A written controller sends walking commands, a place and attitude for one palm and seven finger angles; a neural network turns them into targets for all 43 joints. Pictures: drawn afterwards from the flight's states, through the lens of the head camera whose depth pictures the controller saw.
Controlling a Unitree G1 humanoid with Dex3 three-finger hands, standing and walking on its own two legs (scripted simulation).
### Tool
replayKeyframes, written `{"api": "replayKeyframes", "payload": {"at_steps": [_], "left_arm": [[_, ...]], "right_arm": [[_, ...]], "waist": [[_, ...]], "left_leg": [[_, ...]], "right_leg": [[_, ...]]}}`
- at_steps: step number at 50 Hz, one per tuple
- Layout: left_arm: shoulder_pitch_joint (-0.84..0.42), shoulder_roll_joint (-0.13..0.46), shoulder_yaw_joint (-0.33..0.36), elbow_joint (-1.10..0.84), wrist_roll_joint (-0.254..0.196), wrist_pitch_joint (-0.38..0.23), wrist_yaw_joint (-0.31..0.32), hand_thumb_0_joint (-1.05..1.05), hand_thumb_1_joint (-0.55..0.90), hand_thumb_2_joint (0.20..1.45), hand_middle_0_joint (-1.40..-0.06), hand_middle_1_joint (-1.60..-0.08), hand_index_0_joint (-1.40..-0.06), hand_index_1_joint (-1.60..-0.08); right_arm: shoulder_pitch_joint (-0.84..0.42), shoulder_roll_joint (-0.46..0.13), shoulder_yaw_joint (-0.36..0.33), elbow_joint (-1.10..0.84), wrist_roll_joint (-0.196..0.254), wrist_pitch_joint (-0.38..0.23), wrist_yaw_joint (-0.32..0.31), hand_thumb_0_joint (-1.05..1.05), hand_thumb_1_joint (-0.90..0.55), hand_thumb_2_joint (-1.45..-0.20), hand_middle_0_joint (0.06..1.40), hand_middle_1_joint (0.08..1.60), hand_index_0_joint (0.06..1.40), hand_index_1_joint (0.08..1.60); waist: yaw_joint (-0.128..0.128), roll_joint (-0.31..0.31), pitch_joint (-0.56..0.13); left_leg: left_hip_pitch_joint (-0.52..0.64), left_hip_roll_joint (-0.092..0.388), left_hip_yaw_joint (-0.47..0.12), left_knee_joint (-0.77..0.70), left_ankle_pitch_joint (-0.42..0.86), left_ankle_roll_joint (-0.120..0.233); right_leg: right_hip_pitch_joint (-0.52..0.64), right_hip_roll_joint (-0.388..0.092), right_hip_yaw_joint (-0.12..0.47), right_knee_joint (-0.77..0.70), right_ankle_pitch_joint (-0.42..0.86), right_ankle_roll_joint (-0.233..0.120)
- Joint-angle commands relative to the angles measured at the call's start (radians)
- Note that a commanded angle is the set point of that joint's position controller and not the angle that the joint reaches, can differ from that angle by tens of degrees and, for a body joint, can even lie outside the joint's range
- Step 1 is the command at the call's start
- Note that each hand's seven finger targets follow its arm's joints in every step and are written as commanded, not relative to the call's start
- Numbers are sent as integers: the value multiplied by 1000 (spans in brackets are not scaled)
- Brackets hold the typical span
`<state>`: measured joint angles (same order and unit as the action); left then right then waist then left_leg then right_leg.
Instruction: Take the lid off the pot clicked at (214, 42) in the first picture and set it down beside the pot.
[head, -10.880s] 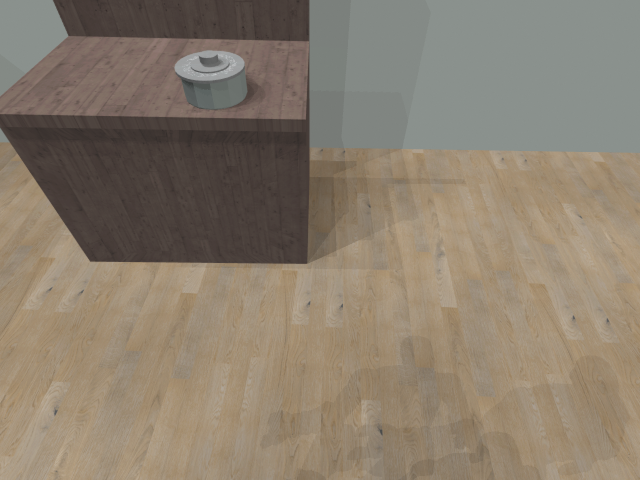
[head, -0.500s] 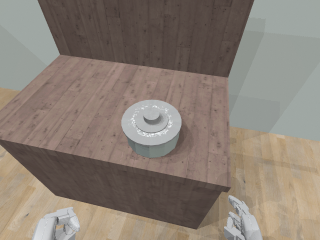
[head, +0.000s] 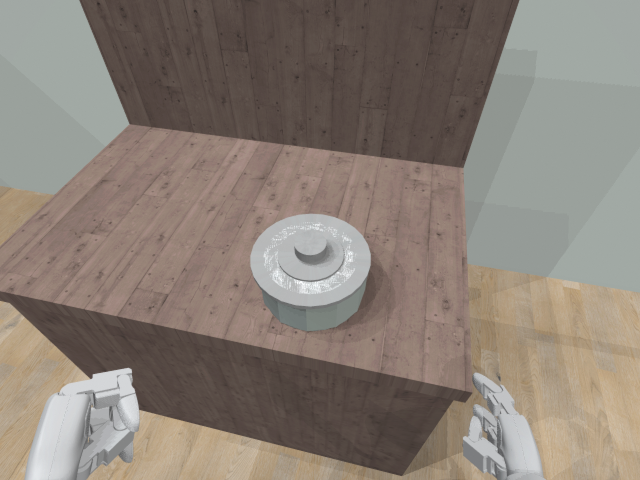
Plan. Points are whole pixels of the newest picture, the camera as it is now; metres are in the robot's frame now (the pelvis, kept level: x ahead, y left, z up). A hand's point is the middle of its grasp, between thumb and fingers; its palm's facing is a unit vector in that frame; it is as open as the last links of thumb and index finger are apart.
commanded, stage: raise the hand higher, near the body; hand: left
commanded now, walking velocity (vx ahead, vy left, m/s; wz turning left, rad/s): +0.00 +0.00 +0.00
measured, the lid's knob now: (310, 246) +0.44 +0.08 +0.02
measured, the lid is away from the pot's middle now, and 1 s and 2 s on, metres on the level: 0.00 0.00 0.00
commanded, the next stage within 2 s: reach forward and open the fingers in 0.28 s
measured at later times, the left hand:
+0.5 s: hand (116, 370) +0.18 +0.23 +0.11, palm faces +0.21 -0.52 -0.83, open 3.1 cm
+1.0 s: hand (103, 350) +0.21 +0.26 +0.10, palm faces -0.26 -0.02 -0.97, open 5.4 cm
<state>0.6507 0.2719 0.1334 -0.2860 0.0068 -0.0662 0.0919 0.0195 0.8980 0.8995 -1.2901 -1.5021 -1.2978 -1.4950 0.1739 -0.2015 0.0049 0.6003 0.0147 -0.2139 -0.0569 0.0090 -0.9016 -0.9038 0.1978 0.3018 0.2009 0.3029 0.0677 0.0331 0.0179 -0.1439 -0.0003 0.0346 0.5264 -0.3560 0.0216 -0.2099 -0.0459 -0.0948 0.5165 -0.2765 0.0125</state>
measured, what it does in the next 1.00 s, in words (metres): stands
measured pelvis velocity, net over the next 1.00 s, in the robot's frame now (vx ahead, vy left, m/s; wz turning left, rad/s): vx -0.01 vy -0.01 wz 0.01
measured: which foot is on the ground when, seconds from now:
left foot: down 0.00-1.00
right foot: down 0.00-1.00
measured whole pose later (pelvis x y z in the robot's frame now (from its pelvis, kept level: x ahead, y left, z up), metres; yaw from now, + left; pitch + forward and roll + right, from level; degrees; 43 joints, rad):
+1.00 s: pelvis -0.01 -0.01 +0.01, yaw +0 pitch +1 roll +0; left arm 0.28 0.68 0.13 -0.23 0.75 -0.08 -0.21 0.00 0.22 1.22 -1.04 -0.70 -1.05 -0.70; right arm 0.11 -0.29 0.02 0.54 0.03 0.10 -0.02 0.01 -0.90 -0.90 0.20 0.30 0.20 0.30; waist 0.06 0.11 0.02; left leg -0.18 0.00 0.03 0.44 -0.28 0.02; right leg -0.24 -0.04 -0.10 0.42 -0.20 0.00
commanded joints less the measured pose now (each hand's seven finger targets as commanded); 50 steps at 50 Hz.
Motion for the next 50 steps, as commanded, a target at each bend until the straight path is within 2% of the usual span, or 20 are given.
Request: {"api": "replayKeyframes", "payload": {"at_steps": [1, 2, 7, 10, 14, 19, 20, 21, 22, 23, 25, 27, 29, 32, 35, 38, 42, 44, 46, 50], "left_arm": [[35, 107, 108, -160, -6, -54, 11, 0, 900, 900, -1300, -1500, -1300, -1500], [-4, 91, 79, -186, -7, -62, 3, 0, 900, 900, -1300, -1500, -1300, -1500], [-53, 179, 152, -355, -10, -86, 16, 0, 900, 900, -1300, -1500, -1300, -1500], [-17, 153, 159, -297, -17, -79, 18, 0, 900, 900, -1300, -1500, -1300, -1500], [-86, 144, 147, -277, -22, -87, 9, 0, 900, 900, -1300, -1500, -1300, -1500], [-90, 203, 207, -403, -28, -108, 24, 0, 900, 900, -1300, -1500, -1300, -1500], [-128, 414, 177, -395, 420, -22, 71, 0, 876, 899, -1278, -1484, -1278, -1484], [-138, 338, 170, -410, 437, 33, 98, 0, 851, 901, -1258, -1464, -1258, -1464], [-156, 304, 151, -376, 449, 50, 101, 0, 824, 907, -1241, -1439, -1241, -1439], [-123, 311, 133, -288, 553, 68, 102, 0, 795, 918, -1227, -1407, -1227, -1407], [-58, 363, 134, -271, 686, 106, 95, 0, 733, 950, -1227, -1287, -1227, -1287], [-132, 442, 140, -341, 771, 133, 76, 0, 666, 994, -1206, -1216, -1206, -1216], [-176, 509, 154, -352, 818, 151, 56, 0, 600, 1040, -1186, -1145, -1186, -1145], [-224, 542, 145, -283, 815, 147, -18, 0, 503, 1103, -1155, -1039, -1155, -1039], [-228, 520, 103, -142, 769, 115, -116, 0, 409, 1158, -1123, -932, -1123, -932], [-334, 554, 98, -172, 740, 81, -197, 0, 318, 1203, -1090, -826, -1090, -826], [-461, 673, 176, -233, 758, 34, -240, 0, 203, 1242, -1041, -684, -1041, -684], [-426, 691, 209, -126, 765, 6, -259, 0, 149, 1253, -1015, -613, -1015, -613], [-401, 664, 210, -39, 760, -9, -271, 0, 95, 1261, -989, -542, -989, -542], [-560, 539, 62, -129, 715, -27, -292, 0, -12, 1283, -938, -400, -938, -400]], "right_arm": [[-104, -90, -38, -147, 0, -28, -1, 0, -900, -900, 200, 300, 200, 300], [-102, -96, -34, -156, -2, -24, 1, 0, -900, -900, 200, 300, 200, 300], [-97, -91, -27, -167, -8, -37, 0, 0, -900, -900, 200, 300, 200, 300], [-97, -85, -27, -158, -6, -25, -1, 0, -900, -900, 200, 300, 200, 300], [-114, -95, -26, -159, -2, -10, -2, 0, -900, -900, 200, 300, 200, 300], [-103, -93, -23, -164, -6, -26, -4, 0, -900, -900, 200, 300, 200, 300], [-127, -174, -10, -165, -32, 46, 8, 0, -900, -900, 200, 300, 200, 300], [-171, -129, -11, -200, -23, 92, 19, 0, -900, -900, 200, 300, 200, 300], [-159, -122, -12, -195, -29, 116, 23, 0, -900, -900, 200, 300, 200, 300], [-154, -133, -22, -179, -24, 140, 29, 0, -900, -900, 200, 300, 200, 300], [-183, -151, -23, -201, -26, 192, 44, 0, -900, -900, 200, 300, 200, 300], [-210, -170, -16, -232, -16, 230, 51, 0, -900, -900, 200, 300, 200, 300], [-219, -177, -16, -240, -13, 253, 44, 0, -900, -900, 200, 300, 200, 300], [-220, -167, -11, -228, 3, 257, 30, 0, -900, -900, 200, 300, 200, 300], [-191, -171, -14, -207, 16, 260, 23, 0, -900, -900, 200, 300, 200, 300], [-193, -179, -21, -213, 19, 264, 21, 0, -900, -900, 200, 300, 200, 300], [-183, -178, -9, -221, 4, 252, 12, 0, -900, -900, 200, 300, 200, 300], [-161, -178, -10, -202, 3, 261, 16, 0, -900, -900, 200, 300, 200, 300], [-177, -176, -15, -202, 16, 264, 30, 0, -900, -900, 200, 300, 200, 300], [-185, -177, -30, -223, 15, 278, 45, 0, -900, -900, 200, 300, 200, 300]], "waist": [[-4, -22, -29], [-14, -18, -30], [3, 82, -117], [5, 6, -84], [-6, -11, -19], [10, 37, -116], [23, 87, -102], [18, 111, -58], [11, 51, -38], [25, 30, -22], [46, 39, -84], [39, 45, -179], [38, 44, -260], [17, 24, -283], [-7, -61, -159], [-19, -36, -155], [-7, 37, -260], [-2, 8, -202], [-1, 20, -137], [-21, 58, -182]], "left_leg": [[-32, 34, -40, -77, 422, -10], [-34, 30, -32, -80, 398, -7], [18, 28, -41, -84, 419, -9], [8, 32, -40, -89, 445, -11], [-20, 27, -29, -104, 330, -3], [29, 26, -31, -97, 361, -1], [-89, 12, -34, -83, 379, -7], [-112, 19, -27, -92, 372, -13], [-129, 12, -18, -94, 355, -8], [-140, 12, -15, -91, 321, -10], [-150, 11, -9, -81, 303, -6], [-137, 12, -14, -83, 299, -4], [-98, 14, -28, -83, 323, 4], [-70, 10, -35, -79, 352, 14], [-89, 3, -33, -85, 358, 23], [-70, 0, -30, -94, 385, 30], [-17, -1, -48, -102, 473, 31], [-31, -1, -47, -108, 470, 28], [-52, 0, -47, -112, 448, 21], [-31, -10, -40, -137, 391, 20]], "right_leg": [[44, 14, 22, -63, 237, -28], [44, 9, 21, -68, 235, -26], [90, 5, 32, -71, 242, -30], [90, 10, 21, -72, 260, -28], [62, 8, 28, -99, 203, -26], [110, 7, 38, -98, 234, -28], [22, 29, 91, -53, 242, -45], [23, 18, 65, -55, 227, -59], [11, 18, 49, -57, 207, -62], [-7, 30, 79, -53, 173, -67], [6, 29, 102, -48, 180, -73], [50, 25, 124, -43, 190, -69], [89, 14, 128, -49, 220, -59], [112, 5, 114, -61, 265, -40], [74, 4, 93, -90, 318, -23], [86, -2, 84, -103, 347, -16], [142, -8, 72, -105, 388, -16], [122, -5, 60, -120, 384, -16], [104, 4, 68, -128, 373, -28], [74, 0, 45, -144, 295, -22]]}}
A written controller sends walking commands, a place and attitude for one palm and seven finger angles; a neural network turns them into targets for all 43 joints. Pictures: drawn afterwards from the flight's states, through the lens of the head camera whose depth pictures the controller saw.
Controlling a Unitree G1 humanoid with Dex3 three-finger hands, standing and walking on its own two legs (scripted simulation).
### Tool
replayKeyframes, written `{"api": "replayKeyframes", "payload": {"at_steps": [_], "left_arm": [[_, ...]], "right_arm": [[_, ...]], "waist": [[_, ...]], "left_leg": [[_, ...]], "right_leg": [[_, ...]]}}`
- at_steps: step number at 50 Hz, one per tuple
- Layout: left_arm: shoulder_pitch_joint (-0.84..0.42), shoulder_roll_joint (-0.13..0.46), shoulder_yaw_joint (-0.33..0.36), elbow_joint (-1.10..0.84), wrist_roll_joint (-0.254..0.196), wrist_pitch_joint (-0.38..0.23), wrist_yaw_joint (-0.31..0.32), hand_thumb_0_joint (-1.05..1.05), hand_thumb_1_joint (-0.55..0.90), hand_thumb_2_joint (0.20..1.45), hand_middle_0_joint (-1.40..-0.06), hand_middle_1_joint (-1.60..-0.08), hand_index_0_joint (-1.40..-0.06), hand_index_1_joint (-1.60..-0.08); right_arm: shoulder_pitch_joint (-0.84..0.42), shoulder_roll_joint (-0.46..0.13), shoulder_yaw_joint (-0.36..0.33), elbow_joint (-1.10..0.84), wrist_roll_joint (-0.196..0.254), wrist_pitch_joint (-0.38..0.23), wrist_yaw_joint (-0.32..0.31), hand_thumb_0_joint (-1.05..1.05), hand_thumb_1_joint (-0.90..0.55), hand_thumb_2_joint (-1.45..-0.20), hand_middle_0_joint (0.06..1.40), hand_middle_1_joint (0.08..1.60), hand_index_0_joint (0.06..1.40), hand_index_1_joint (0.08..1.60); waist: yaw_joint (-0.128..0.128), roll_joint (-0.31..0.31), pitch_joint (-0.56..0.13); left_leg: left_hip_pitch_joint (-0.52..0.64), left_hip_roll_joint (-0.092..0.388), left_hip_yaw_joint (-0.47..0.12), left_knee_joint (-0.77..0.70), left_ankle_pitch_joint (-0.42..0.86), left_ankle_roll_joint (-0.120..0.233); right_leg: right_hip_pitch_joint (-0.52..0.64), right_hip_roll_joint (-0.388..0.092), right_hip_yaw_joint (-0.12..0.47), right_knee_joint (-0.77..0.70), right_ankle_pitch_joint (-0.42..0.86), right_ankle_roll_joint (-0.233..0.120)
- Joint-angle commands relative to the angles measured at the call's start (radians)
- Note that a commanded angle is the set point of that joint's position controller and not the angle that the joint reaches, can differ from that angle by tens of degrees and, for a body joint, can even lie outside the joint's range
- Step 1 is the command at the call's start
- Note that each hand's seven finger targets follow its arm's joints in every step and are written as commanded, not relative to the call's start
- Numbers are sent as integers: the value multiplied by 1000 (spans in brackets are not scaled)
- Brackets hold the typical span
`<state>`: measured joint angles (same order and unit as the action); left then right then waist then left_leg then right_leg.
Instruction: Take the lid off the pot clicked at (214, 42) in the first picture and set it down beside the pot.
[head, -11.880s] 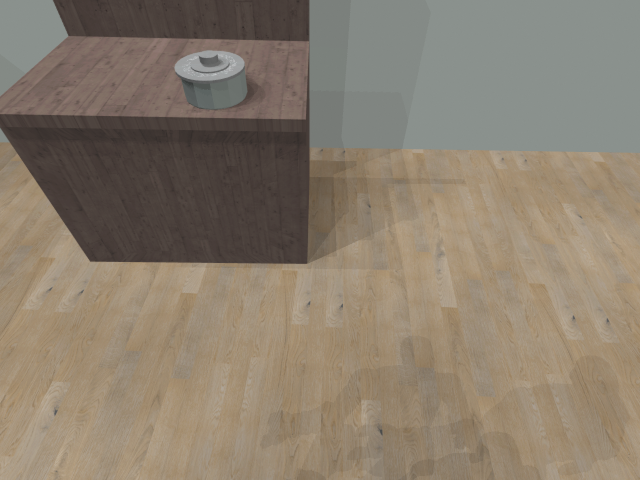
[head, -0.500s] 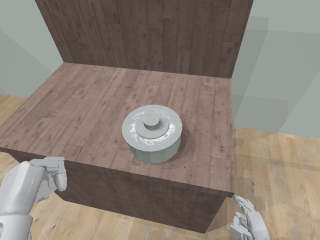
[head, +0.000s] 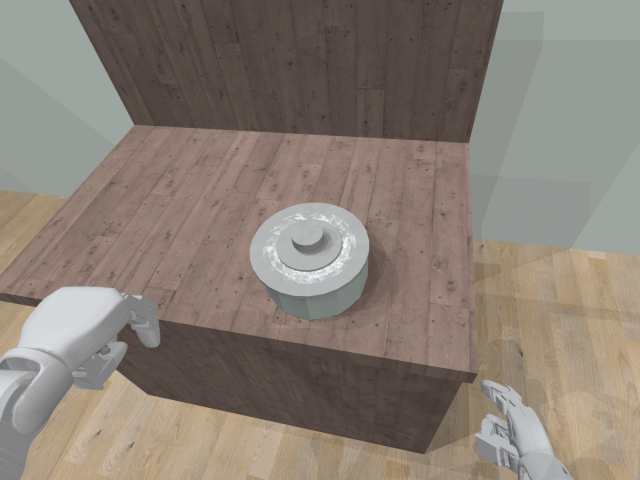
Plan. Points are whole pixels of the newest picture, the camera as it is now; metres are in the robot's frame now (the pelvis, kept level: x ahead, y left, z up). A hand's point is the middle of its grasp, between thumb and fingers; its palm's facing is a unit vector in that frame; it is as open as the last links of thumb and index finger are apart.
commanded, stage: reach forward and open the fingers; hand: left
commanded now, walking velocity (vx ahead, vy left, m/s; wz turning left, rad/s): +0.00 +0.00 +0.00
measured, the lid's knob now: (307, 236) +0.46 +0.08 +0.02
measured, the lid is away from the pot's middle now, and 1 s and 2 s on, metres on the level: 0.00 0.00 0.00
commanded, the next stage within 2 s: move the open hand above the knob in 0.48 s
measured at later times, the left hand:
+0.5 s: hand (114, 300) +0.28 +0.28 +0.10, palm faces -0.19 +0.00 -0.98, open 9.9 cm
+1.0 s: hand (186, 270) +0.33 +0.21 +0.09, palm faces -0.26 +0.01 -0.97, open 10.0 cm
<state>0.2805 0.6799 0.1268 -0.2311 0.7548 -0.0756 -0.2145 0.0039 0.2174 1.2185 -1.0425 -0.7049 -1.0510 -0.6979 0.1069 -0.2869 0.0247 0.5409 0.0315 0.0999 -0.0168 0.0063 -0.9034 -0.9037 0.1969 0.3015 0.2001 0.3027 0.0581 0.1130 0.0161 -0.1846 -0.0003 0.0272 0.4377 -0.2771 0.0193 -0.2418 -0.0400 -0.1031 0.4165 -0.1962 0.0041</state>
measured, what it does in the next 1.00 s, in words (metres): stands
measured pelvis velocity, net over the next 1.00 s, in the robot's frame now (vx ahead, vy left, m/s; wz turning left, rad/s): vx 0.01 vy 0.01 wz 0.01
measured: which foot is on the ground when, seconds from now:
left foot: down 0.00-1.00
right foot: down 0.00-1.00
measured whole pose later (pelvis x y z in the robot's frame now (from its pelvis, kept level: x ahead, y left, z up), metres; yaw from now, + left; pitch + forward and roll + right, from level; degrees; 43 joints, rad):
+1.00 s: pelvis +0.01 +0.01 +0.00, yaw +0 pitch +3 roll +0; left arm -0.22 0.60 -0.13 -0.02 0.83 0.00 -0.30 0.00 -0.25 1.34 -0.83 -0.09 -0.84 -0.08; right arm 0.11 -0.28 0.03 0.56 0.04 0.13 0.02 0.01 -0.90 -0.90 0.20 0.30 0.20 0.30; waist 0.02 0.11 0.02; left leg -0.19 -0.03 0.03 0.38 -0.25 0.04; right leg -0.26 -0.07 -0.10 0.39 -0.18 0.02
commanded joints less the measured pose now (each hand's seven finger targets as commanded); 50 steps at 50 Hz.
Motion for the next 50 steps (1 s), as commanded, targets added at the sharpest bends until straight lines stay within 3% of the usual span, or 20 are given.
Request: {"api": "replayKeyframes", "payload": {"at_steps": [1, 4, 6, 9, 12, 14, 17, 19, 21, 26, 31, 32, 34, 37, 39, 41, 43, 47, 48, 50], "left_arm": [[-185, 126, 68, -212, -39, -20, 15, 0, -39, 1288, -925, -365, -925, -365], [-253, 264, 161, -227, 4, -35, 36, 0, -118, 1302, -887, -258, -887, -258], [-247, 357, 262, -112, 47, -23, 59, 0, -171, 1311, -861, -187, -861, -187], [-360, 210, 124, 8, 36, -4, 59, 0, -253, 1331, -824, -81, -824, -81], [-409, 83, -22, -90, -14, 5, 32, 0, -253, 1331, -824, -81, -824, -81], [-403, 107, -30, -154, -14, 3, 15, 0, -254, 1334, -824, -81, -824, -81], [-503, 275, 92, -97, 70, 8, 19, 0, -255, 1338, -825, -81, -825, -81], [-559, 346, 166, 16, 95, 8, 38, 0, -255, 1337, -825, -81, -825, -81], [-574, 318, 165, 89, 76, 19, 48, 0, -254, 1335, -824, -81, -824, -81], [-510, 17, -113, -7, -6, 38, -13, 0, -255, 1336, -825, -81, -825, -81], [-748, 299, 59, 105, 89, 87, -11, 0, -258, 1345, -826, -81, -826, -81], [-862, 333, 61, 85, 115, 88, -15, 0, -258, 1345, -826, -81, -826, -81], [-850, 305, 57, 75, 92, 76, -11, 0, -258, 1345, -826, -81, -826, -81], [-740, 140, -58, 38, 30, 71, -40, 0, -258, 1345, -826, -81, -826, -81], [-597, 48, -121, 155, 5, 87, -62, 0, -258, 1345, -826, -81, -826, -81], [-598, 47, -127, 236, 30, 112, -72, 0, -258, 1345, -826, -81, -826, -81], [-775, 118, -120, 158, 70, 115, -72, 0, -258, 1345, -826, -81, -826, -81], [-937, 280, 15, -129, 96, 75, -25, 0, -258, 1345, -826, -81, -826, -81], [-859, 295, 56, -54, 84, 66, -14, 0, -258, 1345, -826, -81, -826, -81], [-718, 185, 9, 150, 63, 81, -2, 0, -258, 1345, -826, -81, -826, -81]], "right_arm": [[-146, -87, -47, -181, 3, -51, 10, 0, -900, -900, 200, 300, 200, 300], [-102, -100, -50, -158, -17, -43, 1, 0, -900, -900, 200, 300, 200, 300], [-114, -103, -46, -137, -13, -35, 3, 0, -900, -900, 200, 300, 200, 300], [-105, -95, -41, -128, 6, -4, 5, 0, -900, -900, 200, 300, 200, 300], [-126, -88, -47, -163, 12, -19, 22, 0, -900, -900, 200, 300, 200, 300], [-133, -93, -56, -161, 5, -20, 26, 0, -900, -900, 200, 300, 200, 300], [-120, -94, -39, -139, -8, -15, 17, 0, -900, -900, 200, 300, 200, 300], [-111, -101, -32, -112, -1, -1, 5, 0, -900, -900, 200, 300, 200, 300], [-113, -100, -34, -116, 12, 5, 4, 0, -900, -900, 200, 300, 200, 300], [-136, -81, -48, -167, 18, -8, 40, 0, -900, -900, 200, 300, 200, 300], [-119, -122, -37, -118, 17, 19, 21, 0, -900, -900, 200, 300, 200, 300], [-129, -112, -23, -113, 10, 18, 13, 0, -900, -900, 200, 300, 200, 300], [-123, -97, -22, -118, 11, 6, 5, 0, -900, -900, 200, 300, 200, 300], [-109, -78, -29, -137, 6, -14, 31, 0, -900, -900, 200, 300, 200, 300], [-82, -95, -40, -125, 15, -8, 51, 0, -900, -900, 200, 300, 200, 300], [-96, -112, -43, -127, 32, 4, 59, 0, -900, -900, 200, 300, 200, 300], [-115, -114, -38, -131, 33, 20, 46, 0, -900, -900, 200, 300, 200, 300], [-112, -77, -27, -150, -3, -22, 33, 0, -900, -900, 200, 300, 200, 300], [-90, -77, -30, -128, -2, -28, 34, 0, -900, -900, 200, 300, 200, 300], [-58, -81, -24, -108, 10, -20, 46, 0, -900, -900, 200, 300, 200, 300]], "waist": [[-11, -30, -198], [10, -25, -303], [23, -47, -248], [-5, -59, -135], [-14, -23, -217], [-12, -15, -276], [-1, -17, -300], [4, -45, -209], [-1, -47, -160], [-27, 5, -246], [-35, -62, -205], [-25, -27, -269], [-12, -11, -322], [-20, 18, -400], [-35, -81, -291], [-50, -139, -182], [-49, -140, -211], [0, 56, -547], [1, 30, -505], [-7, -63, -381]], "left_leg": [[25, -6, -40, -41, 313, 24], [49, -6, -55, -61, 352, 24], [10, -3, -58, -65, 324, 21], [-38, -2, -47, -98, 237, 12], [20, -7, -54, -101, 256, 16], [63, 0, -70, -102, 297, 14], [31, 2, -78, -109, 292, 16], [-14, 6, -81, -122, 264, 11], [-18, 5, -77, -116, 254, 14], [80, 9, -83, -83, 362, 8], [-7, -2, -77, -109, 230, 14], [-11, -13, -79, -121, 257, 15], [35, -15, -85, -103, 355, 14], [120, -14, -84, -68, 560, 12], [74, -7, -70, -61, 513, 7], [-5, -8, -48, -64, 374, 12], [-22, -16, -38, -88, 298, 17], [160, -20, -89, -45, 641, 26], [162, -13, -91, -35, 698, 20], [77, -11, -73, -42, 627, 10]], "right_leg": [[112, 5, 65, -42, 211, -17], [167, -5, 53, -37, 213, -17], [171, 6, 63, -36, 196, -31], [97, 2, 42, -60, 111, -30], [106, 2, 39, -53, 107, -27], [125, 5, 44, -50, 126, -23], [161, 8, 49, -40, 110, -32], [147, 10, 43, -49, 93, -41], [129, 18, 48, -55, 95, -47], [85, 15, 45, -40, 139, -32], [126, 22, 48, -43, 98, -44], [167, 13, 46, -41, 109, -46], [193, 10, 46, -28, 180, -47], [192, 7, 42, -17, 285, -35], [126, 16, 29, -25, 280, -24], [95, 25, 34, -25, 238, -32], [124, 18, 37, -32, 199, -32], [269, 5, 66, 21, 355, -36], [255, 11, 61, 20, 387, -32], [202, 11, 44, 13, 378, -25]]}}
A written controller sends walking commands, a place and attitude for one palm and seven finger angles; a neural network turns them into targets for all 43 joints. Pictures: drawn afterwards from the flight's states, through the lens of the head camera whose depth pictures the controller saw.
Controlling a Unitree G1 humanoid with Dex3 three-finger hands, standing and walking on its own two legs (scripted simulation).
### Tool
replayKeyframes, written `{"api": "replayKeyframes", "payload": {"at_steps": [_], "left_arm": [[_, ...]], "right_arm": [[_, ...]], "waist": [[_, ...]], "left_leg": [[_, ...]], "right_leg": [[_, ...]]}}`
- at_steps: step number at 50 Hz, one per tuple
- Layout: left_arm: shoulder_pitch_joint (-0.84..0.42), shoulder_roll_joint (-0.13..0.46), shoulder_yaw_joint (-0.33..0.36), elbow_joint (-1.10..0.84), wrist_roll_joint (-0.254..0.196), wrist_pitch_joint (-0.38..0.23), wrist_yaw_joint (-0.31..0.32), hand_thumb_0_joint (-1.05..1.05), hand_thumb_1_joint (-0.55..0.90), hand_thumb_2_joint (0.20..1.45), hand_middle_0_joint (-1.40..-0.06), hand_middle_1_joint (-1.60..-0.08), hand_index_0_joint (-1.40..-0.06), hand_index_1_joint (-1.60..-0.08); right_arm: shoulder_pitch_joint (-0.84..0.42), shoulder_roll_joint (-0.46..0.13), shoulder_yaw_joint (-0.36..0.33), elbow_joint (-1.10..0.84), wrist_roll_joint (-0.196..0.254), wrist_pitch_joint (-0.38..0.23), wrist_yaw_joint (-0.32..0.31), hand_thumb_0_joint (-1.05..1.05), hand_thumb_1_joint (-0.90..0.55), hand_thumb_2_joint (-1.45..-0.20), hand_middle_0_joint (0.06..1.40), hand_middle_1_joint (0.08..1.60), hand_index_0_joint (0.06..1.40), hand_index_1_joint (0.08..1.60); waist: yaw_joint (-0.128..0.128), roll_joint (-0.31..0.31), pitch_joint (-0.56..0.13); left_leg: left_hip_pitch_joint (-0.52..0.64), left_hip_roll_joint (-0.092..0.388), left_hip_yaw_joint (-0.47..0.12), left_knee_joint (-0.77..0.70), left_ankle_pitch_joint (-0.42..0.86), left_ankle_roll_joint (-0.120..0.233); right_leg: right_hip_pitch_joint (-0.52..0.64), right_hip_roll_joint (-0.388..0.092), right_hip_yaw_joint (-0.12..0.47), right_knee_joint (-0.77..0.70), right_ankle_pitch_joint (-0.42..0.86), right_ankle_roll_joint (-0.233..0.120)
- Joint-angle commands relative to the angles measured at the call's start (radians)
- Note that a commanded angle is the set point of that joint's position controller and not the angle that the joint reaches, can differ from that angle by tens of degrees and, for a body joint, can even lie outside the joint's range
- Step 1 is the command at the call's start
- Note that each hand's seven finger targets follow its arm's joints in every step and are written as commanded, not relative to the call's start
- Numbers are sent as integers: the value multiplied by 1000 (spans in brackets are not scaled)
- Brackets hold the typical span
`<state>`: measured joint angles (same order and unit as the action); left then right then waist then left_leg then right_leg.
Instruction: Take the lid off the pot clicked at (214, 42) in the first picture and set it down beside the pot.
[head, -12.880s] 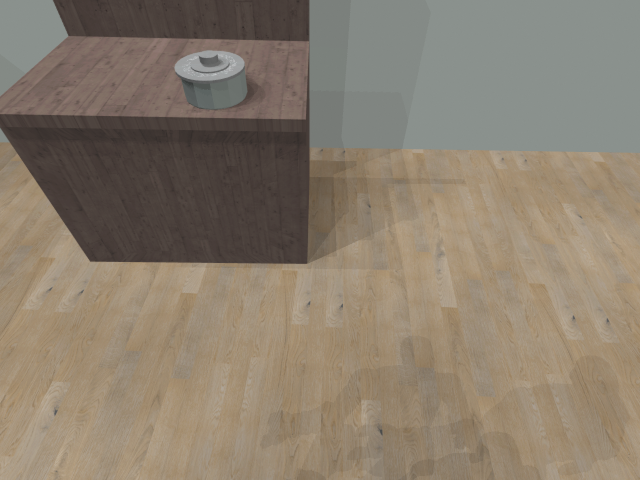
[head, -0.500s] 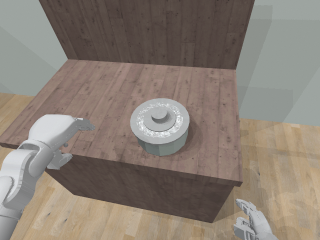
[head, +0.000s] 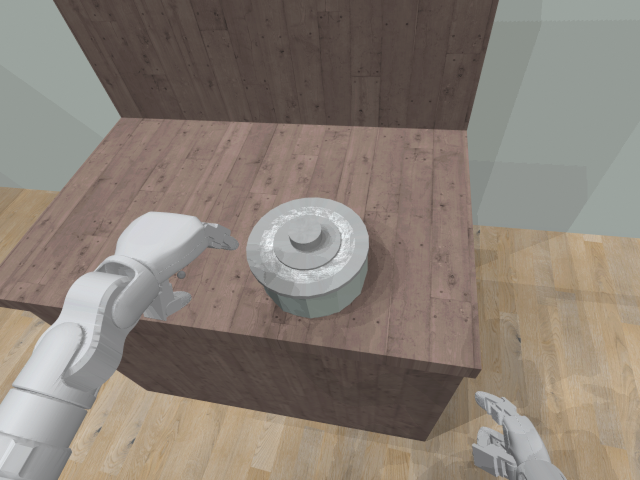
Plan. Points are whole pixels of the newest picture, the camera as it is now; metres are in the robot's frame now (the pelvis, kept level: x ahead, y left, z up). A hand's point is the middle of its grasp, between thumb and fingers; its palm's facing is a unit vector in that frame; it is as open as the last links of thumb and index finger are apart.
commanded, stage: move the open hand above the knob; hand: left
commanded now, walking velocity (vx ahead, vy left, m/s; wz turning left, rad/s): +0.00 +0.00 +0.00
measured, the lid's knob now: (305, 233) +0.45 +0.06 +0.01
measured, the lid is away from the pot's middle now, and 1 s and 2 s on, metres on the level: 0.00 0.00 0.00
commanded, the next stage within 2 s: lower the open fingers around the knob in 2.00 s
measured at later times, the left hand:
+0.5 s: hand (236, 261) +0.36 +0.14 +0.08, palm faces -0.28 -0.03 -0.96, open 10.0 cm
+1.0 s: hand (268, 213) +0.43 +0.11 +0.08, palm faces -0.23 -0.04 -0.97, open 10.0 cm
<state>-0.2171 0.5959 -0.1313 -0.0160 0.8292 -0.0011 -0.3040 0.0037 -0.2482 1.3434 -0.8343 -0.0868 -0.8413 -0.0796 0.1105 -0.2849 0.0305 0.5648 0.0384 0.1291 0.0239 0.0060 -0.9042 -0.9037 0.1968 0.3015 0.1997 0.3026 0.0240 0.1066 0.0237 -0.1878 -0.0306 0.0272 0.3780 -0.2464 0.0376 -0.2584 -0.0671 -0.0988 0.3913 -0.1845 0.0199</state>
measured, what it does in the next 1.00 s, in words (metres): stands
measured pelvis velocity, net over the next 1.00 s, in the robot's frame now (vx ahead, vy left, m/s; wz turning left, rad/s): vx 0.01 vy -0.01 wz -0.02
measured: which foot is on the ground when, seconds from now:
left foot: down 0.00-1.00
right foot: down 0.00-1.00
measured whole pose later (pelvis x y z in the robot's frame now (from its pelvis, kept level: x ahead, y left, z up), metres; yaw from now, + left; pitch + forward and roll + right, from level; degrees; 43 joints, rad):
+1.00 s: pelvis +0.01 -0.01 -0.01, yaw -1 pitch +6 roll +1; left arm -0.68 0.36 -0.34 0.49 0.87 0.25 -0.18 0.00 -0.25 1.34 -0.83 -0.09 -0.84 -0.08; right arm 0.13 -0.26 0.04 0.63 0.09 0.20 0.03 0.00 -0.91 -0.90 0.19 0.30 0.20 0.30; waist -0.02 0.09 -0.05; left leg -0.26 -0.02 0.05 0.44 -0.29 0.03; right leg -0.36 -0.06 -0.07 0.50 -0.25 0.01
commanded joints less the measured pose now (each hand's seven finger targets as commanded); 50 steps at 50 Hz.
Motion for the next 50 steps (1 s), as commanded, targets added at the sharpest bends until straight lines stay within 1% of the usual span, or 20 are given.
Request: {"api": "replayKeyframes", "payload": {"at_steps": [1, 3, 6, 7, 9, 11, 15, 17, 19, 21, 24, 26, 29, 32, 34, 38, 40, 41, 46, 50], "left_arm": [[-126, 226, 262, 64, -20, 25, 95, 0, -258, 1345, -826, -81, -826, -81], [-179, 77, 90, 87, -24, 70, 82, 0, -258, 1345, -826, -81, -826, -81], [-343, -42, -70, -213, -12, 111, 63, 0, -258, 1345, -826, -81, -826, -81], [-380, -11, -68, -280, -7, 104, 53, 0, -258, 1345, -826, -81, -826, -81], [-446, 243, 130, -310, 32, 84, 68, 0, -258, 1345, -826, -81, -826, -81], [-473, 457, 345, -172, 59, 74, 105, 0, -258, 1345, -826, -81, -826, -81], [-462, 105, 67, 116, 26, 113, 127, 0, -258, 1345, -826, -81, -826, -81], [-399, -59, -66, 11, -16, 137, 101, 0, -258, 1345, -826, -81, -826, -81], [-367, -99, -122, -76, -28, 144, 73, 0, -258, 1345, -826, -81, -826, -81], [-426, -9, -60, -60, 9, 151, 63, 0, -258, 1345, -826, -81, -826, -81], [-658, 254, 115, 23, 83, 138, 90, 0, -258, 1345, -826, -81, -826, -81], [-754, 296, 158, 17, 83, 132, 118, 0, -258, 1345, -826, -81, -826, -81], [-681, 75, 12, 52, 28, 137, 128, 0, -258, 1345, -826, -81, -826, -81], [-526, -133, -135, 241, -3, 182, 102, 0, -258, 1345, -826, -81, -826, -81], [-594, -127, -163, 262, 26, 200, 94, 0, -258, 1345, -826, -81, -826, -81], [-897, 58, -59, 43, 84, 185, 105, 0, -258, 1345, -826, -81, -826, -81], [-953, 120, 1, 34, 80, 172, 122, 0, -258, 1345, -826, -81, -826, -81], [-912, 174, 66, 81, 68, 169, 136, 0, -258, 1345, -826, -81, -826, -81], [-693, -119, -102, 485, 39, 238, 163, 0, -258, 1345, -826, -81, -826, -81], [-880, -211, -240, 190, 60, 254, 124, 0, -258, 1345, -826, -81, -826, -81]], "right_arm": [[-61, -92, -38, -129, 19, -42, 15, 0, -900, -900, 200, 300, 200, 300], [-95, -98, -36, -142, 38, -9, 25, 0, -900, -900, 200, 300, 200, 300], [-189, -85, -51, -194, 33, -9, 35, 0, -900, -900, 200, 300, 200, 300], [-163, -77, -47, -201, 24, -16, 31, 0, -900, -900, 200, 300, 200, 300], [-141, -92, -44, -169, 8, -27, 17, 0, -900, -900, 200, 300, 200, 300], [-121, -102, -27, -129, 4, -33, -4, 0, -900, -900, 200, 300, 200, 300], [-105, -72, -13, -101, 38, 7, -13, 0, -900, -900, 200, 300, 200, 300], [-138, -64, -28, -145, 39, 1, 15, 0, -900, -900, 200, 300, 200, 300], [-171, -71, -39, -168, 35, -3, 31, 0, -900, -900, 200, 300, 200, 300], [-173, -80, -39, -163, 32, -2, 27, 0, -900, -900, 200, 300, 200, 300], [-138, -91, -15, -119, 30, 10, -16, 0, -900, -900, 200, 300, 200, 300], [-138, -86, -12, -110, 28, 11, -34, 0, -900, -900, 200, 300, 200, 300], [-122, -56, -17, -113, 32, 1, -26, 0, -900, -900, 200, 300, 200, 300], [-106, -64, -25, -108, 46, 12, 8, 0, -900, -900, 200, 300, 200, 300], [-115, -84, -31, -104, 55, 31, 12, 0, -900, -900, 200, 300, 200, 300], [-140, -78, -35, -124, 37, 27, -5, 0, -900, -900, 200, 300, 200, 300], [-108, -73, -31, -105, 31, 14, -15, 0, -900, -900, 200, 300, 200, 300], [-92, -81, -31, -101, 28, 12, -18, 0, -900, -900, 200, 300, 200, 300], [-69, -76, -23, -61, 55, 35, -2, 0, -900, -900, 200, 300, 200, 300], [-119, -65, -48, -113, 45, 43, 30, 0, -900, -900, 200, 300, 200, 300]], "waist": [[18, -111, -302], [2, -168, -193], [-24, -82, -312], [-17, -57, -413], [4, -14, -495], [24, -55, -475], [-8, -122, -252], [-7, -92, -339], [-18, -64, -378], [-32, -116, -368], [-14, -145, -360], [-10, -104, -391], [-12, -48, -432], [-35, -126, -340], [-53, -168, -280], [-35, -81, -484], [-28, -36, -555], [-22, -77, -547], [-30, -215, -296], [-54, -79, -503]], "left_leg": [[29, 23, -61, 20, 506, -9], [-61, 14, -22, -6, 326, -13], [25, 5, -33, 24, 326, 5], [74, 2, -41, 22, 413, 10], [113, 0, -68, 35, 505, 7], [59, 2, -62, 35, 444, 8], [-49, 4, -28, -7, 280, -5], [8, -2, -22, 11, 344, -1], [43, -4, -31, 32, 391, -1], [26, 1, -34, 46, 361, 3], [-36, -9, -29, 13, 256, 8], [-27, -7, -33, 7, 244, 12], [29, -4, -39, 20, 378, 4], [-9, 2, -23, 29, 343, -5], [-47, 2, -14, 22, 236, -7], [34, -8, -44, 42, 328, 14], [82, -4, -59, 55, 449, 14], [60, -1, -60, 61, 441, 16], [-91, 11, -16, 26, 284, -7], [57, 8, -36, 80, 475, 10]], "right_leg": [[183, 47, 40, 36, 341, -46], [130, 45, 34, 22, 277, -43], [127, 43, 50, 41, 260, -50], [175, 37, 50, 46, 285, -43], [241, 39, 63, 63, 348, -43], [290, 39, 74, 67, 366, -52], [153, 37, 48, 38, 264, -47], [171, 34, 48, 58, 305, -45], [172, 37, 45, 70, 340, -43], [165, 44, 53, 71, 322, -46], [222, 32, 73, 60, 275, -42], [238, 27, 84, 59, 265, -50], [214, 29, 61, 83, 343, -50], [134, 41, 41, 76, 306, -43], [92, 45, 41, 64, 244, -42], [185, 36, 62, 103, 303, -57], [212, 35, 67, 121, 370, -58], [228, 37, 68, 117, 382, -57], [107, 44, 40, 98, 292, -50], [122, 38, 50, 132, 386, -50]]}}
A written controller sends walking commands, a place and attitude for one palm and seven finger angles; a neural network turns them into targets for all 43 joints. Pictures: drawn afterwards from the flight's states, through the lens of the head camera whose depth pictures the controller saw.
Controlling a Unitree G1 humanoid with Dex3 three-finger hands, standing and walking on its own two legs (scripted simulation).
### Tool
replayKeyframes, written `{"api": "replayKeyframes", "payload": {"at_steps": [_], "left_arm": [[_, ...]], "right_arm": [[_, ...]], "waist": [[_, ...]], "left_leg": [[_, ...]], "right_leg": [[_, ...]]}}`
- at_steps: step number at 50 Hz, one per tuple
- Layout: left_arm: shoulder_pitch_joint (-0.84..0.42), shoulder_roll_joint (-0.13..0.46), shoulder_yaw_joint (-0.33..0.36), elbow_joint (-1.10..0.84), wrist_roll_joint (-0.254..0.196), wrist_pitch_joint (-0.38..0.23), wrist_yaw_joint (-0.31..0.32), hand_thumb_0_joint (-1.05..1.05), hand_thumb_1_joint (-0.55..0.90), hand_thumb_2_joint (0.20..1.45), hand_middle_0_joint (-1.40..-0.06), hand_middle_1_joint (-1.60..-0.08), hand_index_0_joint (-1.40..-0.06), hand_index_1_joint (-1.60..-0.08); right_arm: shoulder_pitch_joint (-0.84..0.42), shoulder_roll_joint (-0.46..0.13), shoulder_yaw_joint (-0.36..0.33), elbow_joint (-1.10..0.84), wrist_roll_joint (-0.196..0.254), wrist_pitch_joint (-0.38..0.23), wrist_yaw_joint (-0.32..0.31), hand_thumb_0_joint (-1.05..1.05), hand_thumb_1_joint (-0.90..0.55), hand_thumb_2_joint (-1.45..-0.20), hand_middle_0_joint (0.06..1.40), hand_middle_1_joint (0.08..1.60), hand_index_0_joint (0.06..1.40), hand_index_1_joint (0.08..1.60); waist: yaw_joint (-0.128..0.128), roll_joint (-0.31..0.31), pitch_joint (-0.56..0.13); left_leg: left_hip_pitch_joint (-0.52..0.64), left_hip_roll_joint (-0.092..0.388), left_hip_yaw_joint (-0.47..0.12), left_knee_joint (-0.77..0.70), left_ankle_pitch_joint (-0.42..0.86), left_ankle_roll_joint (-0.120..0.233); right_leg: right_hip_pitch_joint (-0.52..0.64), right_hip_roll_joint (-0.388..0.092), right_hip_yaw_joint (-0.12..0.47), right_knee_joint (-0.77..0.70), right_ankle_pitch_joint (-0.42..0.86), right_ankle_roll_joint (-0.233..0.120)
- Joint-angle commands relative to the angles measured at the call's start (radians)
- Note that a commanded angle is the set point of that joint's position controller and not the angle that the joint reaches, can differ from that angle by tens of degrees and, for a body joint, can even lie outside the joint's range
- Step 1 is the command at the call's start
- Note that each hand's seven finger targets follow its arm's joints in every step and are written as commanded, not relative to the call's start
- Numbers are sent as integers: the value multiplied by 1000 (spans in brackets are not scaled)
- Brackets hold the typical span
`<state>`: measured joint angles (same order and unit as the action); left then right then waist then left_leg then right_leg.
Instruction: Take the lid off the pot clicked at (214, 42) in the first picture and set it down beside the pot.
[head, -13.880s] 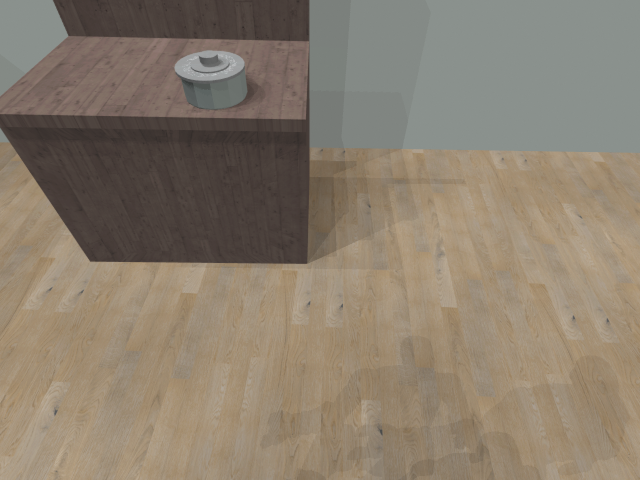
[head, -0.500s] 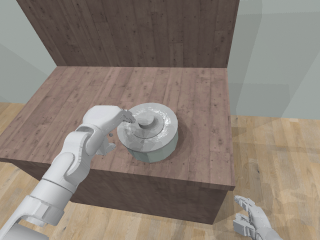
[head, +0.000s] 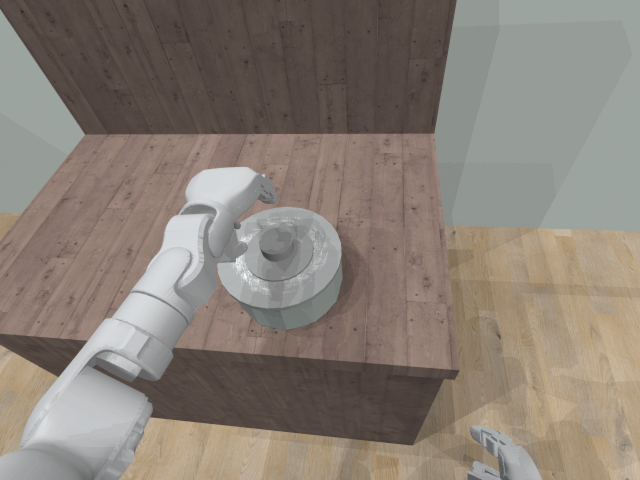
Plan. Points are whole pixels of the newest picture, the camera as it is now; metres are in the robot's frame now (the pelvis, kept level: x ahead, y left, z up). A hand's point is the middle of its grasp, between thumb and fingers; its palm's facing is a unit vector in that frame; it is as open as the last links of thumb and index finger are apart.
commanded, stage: move the open hand above the knob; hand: left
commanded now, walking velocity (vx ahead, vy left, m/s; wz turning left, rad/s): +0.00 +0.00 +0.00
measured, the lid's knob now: (276, 244) +0.44 +0.08 +0.02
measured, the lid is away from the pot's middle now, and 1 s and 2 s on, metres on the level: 0.00 0.00 0.00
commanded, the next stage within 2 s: lower the open fingers around the knob in 1.00 s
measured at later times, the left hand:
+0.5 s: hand (261, 226) +0.41 +0.09 +0.09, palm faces -0.24 -0.03 -0.97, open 10.0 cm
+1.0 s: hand (263, 231) +0.40 +0.09 +0.10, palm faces -0.25 -0.02 -0.97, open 10.0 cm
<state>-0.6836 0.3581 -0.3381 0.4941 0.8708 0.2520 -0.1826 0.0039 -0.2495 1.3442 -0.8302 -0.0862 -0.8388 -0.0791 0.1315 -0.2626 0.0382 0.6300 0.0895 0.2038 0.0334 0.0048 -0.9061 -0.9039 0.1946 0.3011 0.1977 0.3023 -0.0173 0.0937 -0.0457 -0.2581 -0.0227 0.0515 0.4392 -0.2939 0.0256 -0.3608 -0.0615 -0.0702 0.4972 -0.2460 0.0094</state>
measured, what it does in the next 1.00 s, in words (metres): stands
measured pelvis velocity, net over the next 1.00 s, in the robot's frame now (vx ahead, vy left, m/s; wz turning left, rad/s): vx -0.01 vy -0.01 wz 0.00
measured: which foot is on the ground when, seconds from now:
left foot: down 0.00-1.00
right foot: down 0.00-1.00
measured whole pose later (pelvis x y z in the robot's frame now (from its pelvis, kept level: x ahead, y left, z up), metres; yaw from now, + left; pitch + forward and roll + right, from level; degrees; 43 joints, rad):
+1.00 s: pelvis -0.01 -0.01 +0.00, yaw +0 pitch +5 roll +1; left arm -0.74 0.30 -0.40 0.55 0.88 0.25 -0.20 0.00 -0.25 1.34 -0.83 -0.09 -0.84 -0.08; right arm 0.12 -0.26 0.04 0.64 0.09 0.23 0.01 0.00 -0.91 -0.90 0.20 0.30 0.20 0.30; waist -0.02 0.09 -0.05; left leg -0.25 -0.02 0.05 0.44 -0.27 0.02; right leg -0.35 -0.06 -0.07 0.50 -0.23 0.00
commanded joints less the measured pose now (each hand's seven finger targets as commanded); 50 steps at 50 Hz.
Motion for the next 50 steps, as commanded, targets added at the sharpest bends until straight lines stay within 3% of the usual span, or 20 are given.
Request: {"api": "replayKeyframes", "payload": {"at_steps": [1, 3, 6, 8, 10, 13, 15, 20, 22, 25, 28, 33, 35, 36, 38, 40, 44, 45, 47, 50], "left_arm": [[-468, 72, -6, -353, 22, -3, -5, 0, -258, 1345, -826, -81, -826, -81], [-554, 221, 104, -353, 39, -15, 1, 0, -258, 1345, -826, -81, -826, -81], [-555, 256, 161, -206, 32, -19, 32, 0, -258, 1345, -826, -81, -826, -81], [-510, 116, 68, -92, 24, 1, 47, 0, -258, 1345, -826, -81, -826, -81], [-459, 33, 21, -50, 14, 22, 51, 0, -258, 1345, -826, -81, -826, -81], [-442, 45, 26, -147, 18, 24, 36, 0, -258, 1345, -826, -81, -826, -81], [-459, 103, 56, -202, 37, 12, 28, 0, -258, 1345, -826, -81, -826, -81], [-514, 149, 85, -124, 44, 17, 35, 0, -258, 1345, -826, -81, -826, -81], [-564, 157, 89, -208, 31, 13, 36, 0, -258, 1345, -826, -81, -826, -81], [-512, 66, 15, -197, 23, 13, 24, 0, -258, 1345, -826, -81, -826, -81], [-470, 47, 4, -109, 21, 14, 12, 0, -258, 1345, -826, -81, -826, -81], [-579, 124, 48, -218, 27, -8, 13, 0, -258, 1345, -826, -81, -826, -81], [-565, 101, 33, -175, 24, -9, 18, 0, -258, 1345, -826, -81, -826, -81], [-560, 153, 86, -157, 20, -13, 25, 0, -258, 1345, -826, -81, -826, -81], [-518, 98, 47, -65, 24, -4, 32, 0, -258, 1345, -826, -81, -826, -81], [-516, 105, 56, -31, 29, 2, 41, 0, -258, 1345, -826, -81, -826, -81], [-534, 84, 32, -162, 29, -4, 30, 0, -258, 1345, -826, -81, -826, -81], [-508, 61, 10, -148, 25, -1, 23, 0, -258, 1345, -826, -81, -826, -81], [-496, 104, 52, -135, 22, -5, 19, 0, -258, 1345, -826, -81, -826, -81], [-511, 137, 76, -52, 27, 0, 26, 0, -258, 1345, -826, -81, -826, -81]], "right_arm": [[-138, -91, -59, -180, -12, -31, 20, 0, -900, -900, 200, 300, 200, 300], [-108, -93, -54, -160, -15, -37, 7, 0, -900, -900, 200, 300, 200, 300], [-68, -96, -37, -114, -12, -37, -17, 0, -900, -900, 200, 300, 200, 300], [-78, -80, -31, -100, -6, -32, -17, 0, -900, -900, 200, 300, 200, 300], [-84, -83, -39, -101, -5, -25, -4, 0, -900, -900, 200, 300, 200, 300], [-116, -83, -44, -141, -10, -23, 14, 0, -900, -900, 200, 300, 200, 300], [-128, -82, -45, -155, -11, -26, 18, 0, -900, -900, 200, 300, 200, 300], [-119, -81, -34, -131, -3, -19, -6, 0, -900, -900, 200, 300, 200, 300], [-133, -77, -37, -143, -8, -21, -10, 0, -900, -900, 200, 300, 200, 300], [-138, -69, -39, -146, -5, -24, -8, 0, -900, -900, 200, 300, 200, 300], [-127, -77, -38, -133, 1, -14, -7, 0, -900, -900, 200, 300, 200, 300], [-145, -78, -42, -143, -5, -15, -18, 0, -900, -900, 200, 300, 200, 300], [-140, -72, -36, -136, -5, -16, -22, 0, -900, -900, 200, 300, 200, 300], [-129, -80, -37, -131, -5, -15, -26, 0, -900, -900, 200, 300, 200, 300], [-135, -74, -27, -125, -2, -15, -29, 0, -900, -900, 200, 300, 200, 300], [-130, -82, -27, -116, -1, -12, -31, 0, -900, -900, 200, 300, 200, 300], [-155, -75, -42, -151, -6, -18, -20, 0, -900, -900, 200, 300, 200, 300], [-157, -74, -39, -156, -5, -18, -16, 0, -900, -900, 200, 300, 200, 300], [-145, -79, -40, -149, -6, -16, -19, 0, -900, -900, 200, 300, 200, 300], [-133, -87, -29, -127, 0, -14, -34, 0, -900, -900, 200, 300, 200, 300]], "waist": [[-23, -88, -458], [-15, -67, -498], [-10, -134, -421], [-11, -155, -347], [-8, -177, -341], [6, -135, -445], [9, -133, -482], [-3, -175, -366], [3, -150, -423], [-6, -129, -421], [-17, -161, -351], [-10, -112, -413], [-11, -128, -392], [-6, -153, -384], [-5, -166, -322], [-2, -163, -300], [2, -127, -415], [-1, -126, -406], [-1, -147, -397], [-4, -187, -306]], "left_leg": [[139, 3, -73, 35, 554, 28], [156, -1, -78, 34, 563, 31], [81, -1, -69, 9, 471, 23], [41, 1, -54, -7, 417, 15], [36, 4, -48, -1, 429, 14], [72, -1, -50, 18, 507, 19], [80, -1, -53, 29, 551, 25], [14, -3, -35, -2, 387, 23], [34, -9, -41, -8, 381, 27], [66, -6, -46, 1, 420, 26], [42, -3, -39, -7, 348, 21], [75, -9, -49, -11, 345, 27], [62, -10, -48, -15, 330, 26], [42, -7, -50, -20, 313, 26], [12, -7, -42, -36, 266, 20], [-2, -3, -37, -45, 239, 16], [58, -6, -44, -26, 331, 24], [53, -8, -46, -24, 334, 24], [44, -6, -40, -26, 321, 26], [-6, -5, -33, -45, 243, 24]], "right_leg": [[229, 34, 23, 30, 461, -40], [262, 37, 31, 34, 475, -42], [260, 39, 23, 24, 453, -44], [220, 39, 13, 21, 416, -42], [203, 39, 8, 25, 426, -41], [269, 31, 22, 42, 494, -41], [303, 27, 31, 50, 539, -38], [269, 31, 31, 22, 452, -38], [304, 26, 37, 22, 450, -40], [276, 27, 32, 22, 455, -39], [228, 35, 24, 6, 387, -39], [265, 28, 35, 8, 382, -46], [259, 28, 35, 2, 375, -44], [271, 27, 37, -4, 364, -45], [242, 29, 31, -9, 318, -42], [225, 29, 32, -14, 285, -42], [283, 25, 39, 3, 370, -47], [281, 25, 39, 1, 375, -45], [288, 27, 39, -5, 373, -42], [250, 27, 37, -20, 309, -39]]}}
